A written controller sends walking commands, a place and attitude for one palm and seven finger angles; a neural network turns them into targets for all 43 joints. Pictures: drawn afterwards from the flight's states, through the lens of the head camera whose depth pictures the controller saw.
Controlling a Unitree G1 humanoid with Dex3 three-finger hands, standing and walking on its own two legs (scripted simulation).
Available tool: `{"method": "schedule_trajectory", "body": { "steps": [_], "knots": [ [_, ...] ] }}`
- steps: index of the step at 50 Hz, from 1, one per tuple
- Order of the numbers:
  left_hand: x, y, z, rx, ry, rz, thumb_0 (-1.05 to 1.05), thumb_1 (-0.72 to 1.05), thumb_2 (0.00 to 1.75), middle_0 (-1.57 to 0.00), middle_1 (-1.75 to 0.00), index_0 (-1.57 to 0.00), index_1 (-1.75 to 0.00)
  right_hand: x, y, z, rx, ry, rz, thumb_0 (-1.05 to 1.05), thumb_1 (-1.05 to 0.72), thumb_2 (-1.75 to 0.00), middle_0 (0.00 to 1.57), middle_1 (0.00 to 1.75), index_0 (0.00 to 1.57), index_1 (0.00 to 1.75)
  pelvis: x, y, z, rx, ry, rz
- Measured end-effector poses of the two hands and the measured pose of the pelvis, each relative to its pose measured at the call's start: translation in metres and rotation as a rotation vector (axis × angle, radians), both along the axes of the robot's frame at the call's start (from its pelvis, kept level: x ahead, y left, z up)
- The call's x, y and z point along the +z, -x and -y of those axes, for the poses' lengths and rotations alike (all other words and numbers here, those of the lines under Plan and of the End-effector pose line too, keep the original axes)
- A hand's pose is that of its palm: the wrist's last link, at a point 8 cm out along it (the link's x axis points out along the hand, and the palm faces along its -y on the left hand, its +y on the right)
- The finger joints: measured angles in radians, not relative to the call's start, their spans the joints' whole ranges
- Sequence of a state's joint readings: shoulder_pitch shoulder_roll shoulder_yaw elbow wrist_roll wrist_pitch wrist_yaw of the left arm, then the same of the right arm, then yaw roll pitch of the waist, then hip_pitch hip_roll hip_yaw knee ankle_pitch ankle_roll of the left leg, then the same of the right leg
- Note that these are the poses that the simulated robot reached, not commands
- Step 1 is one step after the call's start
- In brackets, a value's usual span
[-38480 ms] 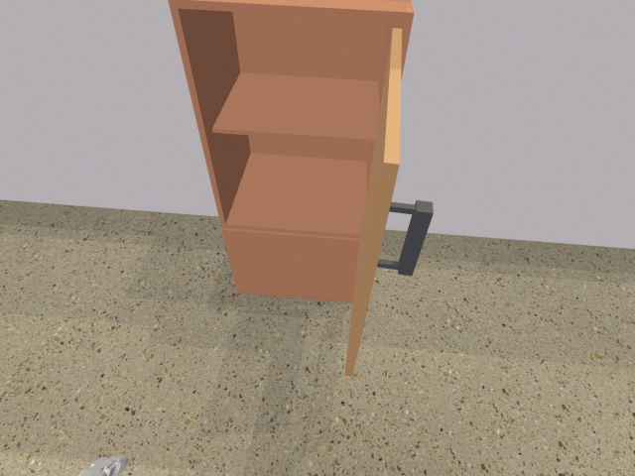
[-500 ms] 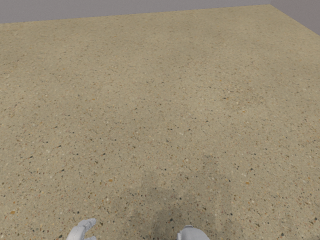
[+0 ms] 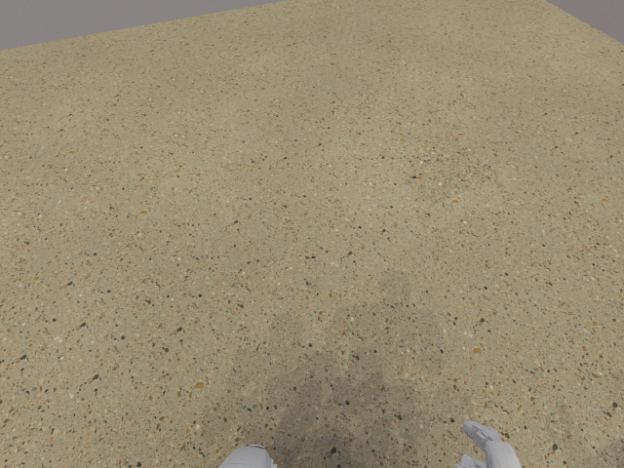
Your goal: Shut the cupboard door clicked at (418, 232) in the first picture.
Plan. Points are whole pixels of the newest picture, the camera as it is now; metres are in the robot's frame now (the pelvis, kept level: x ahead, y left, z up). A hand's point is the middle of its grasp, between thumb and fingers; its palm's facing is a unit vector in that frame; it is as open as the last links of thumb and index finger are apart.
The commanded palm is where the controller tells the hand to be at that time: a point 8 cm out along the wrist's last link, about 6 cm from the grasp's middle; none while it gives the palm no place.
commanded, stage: turn to face it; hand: left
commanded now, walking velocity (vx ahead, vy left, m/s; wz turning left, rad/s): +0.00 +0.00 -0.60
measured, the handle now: out of the picture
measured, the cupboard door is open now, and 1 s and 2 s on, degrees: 55 55 55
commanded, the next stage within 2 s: none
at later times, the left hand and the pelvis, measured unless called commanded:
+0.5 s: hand (219, 398) +0.22 +0.17 -0.16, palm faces -0.35 -0.89 -0.28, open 7.3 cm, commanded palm none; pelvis +0.03 +0.00 -0.02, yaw -21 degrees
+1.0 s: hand (246, 397) +0.23 +0.13 -0.18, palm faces -0.54 -0.82 -0.19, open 7.3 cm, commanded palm none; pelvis +0.06 +0.01 -0.01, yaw -37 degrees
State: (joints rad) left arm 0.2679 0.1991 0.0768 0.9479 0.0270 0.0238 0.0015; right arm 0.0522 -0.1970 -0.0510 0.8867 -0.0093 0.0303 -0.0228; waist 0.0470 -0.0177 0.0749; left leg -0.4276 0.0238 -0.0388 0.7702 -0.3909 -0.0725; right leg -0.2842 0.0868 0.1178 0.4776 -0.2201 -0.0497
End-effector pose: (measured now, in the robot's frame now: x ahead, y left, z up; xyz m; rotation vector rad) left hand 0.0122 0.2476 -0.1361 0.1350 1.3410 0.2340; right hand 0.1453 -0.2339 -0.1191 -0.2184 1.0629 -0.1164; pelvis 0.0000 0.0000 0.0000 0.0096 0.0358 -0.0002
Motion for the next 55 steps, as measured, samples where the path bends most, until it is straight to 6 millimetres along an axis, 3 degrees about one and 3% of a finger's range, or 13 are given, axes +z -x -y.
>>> {"method": "schedule_trajectory", "body": {
  "steps": [3, 6, 14, 19, 25, 28, 32, 39, 48, 55],
  "knots": [
    [-0.009, -0.018, -0.017, -0.025, 0.010, 0.013, 0.00, 0.91, 0.90, -0.20, -0.30, -0.20, -0.30, 0.006, -0.013, -0.010, -0.017, 0.019, 0.058, 0.00, -0.91, -0.90, 0.20, 0.29, 0.20, 0.30, -0.006, -0.008, -0.015, -0.038, 0.013, -0.002],
    [-0.016, -0.042, -0.032, -0.063, 0.014, 0.035, 0.00, 0.91, 0.90, -0.20, -0.30, -0.20, -0.30, 0.011, -0.008, -0.018, -0.030, 0.044, 0.075, 0.00, -0.91, -0.90, 0.20, 0.30, 0.20, 0.30, -0.009, -0.013, -0.025, -0.077, 0.010, 0.011],
    [0.001, -0.119, -0.042, -0.234, 0.013, 0.102, 0.00, 0.91, 0.90, -0.19, -0.30, -0.20, -0.30, 0.015, 0.057, -0.013, -0.176, 0.060, -0.030, 0.00, -0.90, -0.90, 0.20, 0.30, 0.21, 0.30, 0.003, -0.021, -0.034, -0.195, 0.050, 0.029],
    [0.008, -0.165, -0.022, -0.359, 0.001, 0.129, 0.00, 0.91, 0.90, -0.19, -0.30, -0.20, -0.30, 0.002, 0.117, 0.000, -0.313, 0.043, -0.129, 0.00, -0.90, -0.90, 0.20, 0.30, 0.21, 0.30, 0.001, -0.025, -0.027, -0.274, 0.049, 0.030],
    [0.011, -0.216, 0.032, -0.520, -0.025, 0.203, 0.00, 0.91, 0.90, -0.19, -0.30, -0.20, -0.30, -0.030, 0.190, 0.023, -0.469, -0.004, -0.245, 0.00, -0.90, -0.90, 0.20, 0.30, 0.21, 0.30, -0.017, -0.028, -0.001, -0.358, 0.019, 0.030],
    [0.015, -0.224, 0.056, -0.568, -0.034, 0.234, 0.00, 0.91, 0.90, -0.19, -0.30, -0.20, -0.30, -0.039, 0.211, 0.032, -0.523, -0.018, -0.297, 0.01, -0.90, -0.90, 0.20, 0.30, 0.20, 0.30, -0.018, -0.026, 0.006, -0.386, 0.020, 0.034],
    [0.021, -0.220, 0.075, -0.597, -0.030, 0.207, 0.00, 0.91, 0.90, -0.20, -0.30, -0.20, -0.30, -0.032, 0.209, 0.037, -0.558, -0.034, -0.278, 0.01, -0.91, -0.90, 0.20, 0.29, 0.20, 0.30, -0.008, -0.026, 0.012, -0.427, 0.003, 0.032],
    [0.014, -0.215, 0.093, -0.644, 0.021, 0.149, 0.00, 0.91, 0.90, -0.20, -0.30, -0.21, -0.30, -0.017, 0.182, 0.037, -0.590, -0.044, -0.174, 0.01, -0.91, -0.90, 0.20, 0.29, 0.20, 0.30, -0.001, -0.031, 0.015, -0.498, -0.004, 0.016],
    [-0.014, -0.232, 0.074, -0.672, 0.060, 0.085, 0.00, 0.91, 0.90, -0.20, -0.30, -0.21, -0.30, -0.004, 0.143, 0.025, -0.642, 0.026, -0.051, 0.00, -0.90, -0.90, 0.20, 0.30, 0.20, 0.30, -0.010, -0.054, -0.005, -0.609, 0.018, -0.001],
    [-0.007, -0.262, 0.072, -0.758, 0.049, 0.063, 0.01, 0.91, 0.90, -0.20, -0.30, -0.20, -0.30, 0.011, 0.162, 0.001, -0.706, 0.044, -0.065, 0.00, -0.90, -0.90, 0.20, 0.30, 0.21, 0.30, 0.000, -0.061, -0.012, -0.710, 0.044, 0.012]
  ]
}}
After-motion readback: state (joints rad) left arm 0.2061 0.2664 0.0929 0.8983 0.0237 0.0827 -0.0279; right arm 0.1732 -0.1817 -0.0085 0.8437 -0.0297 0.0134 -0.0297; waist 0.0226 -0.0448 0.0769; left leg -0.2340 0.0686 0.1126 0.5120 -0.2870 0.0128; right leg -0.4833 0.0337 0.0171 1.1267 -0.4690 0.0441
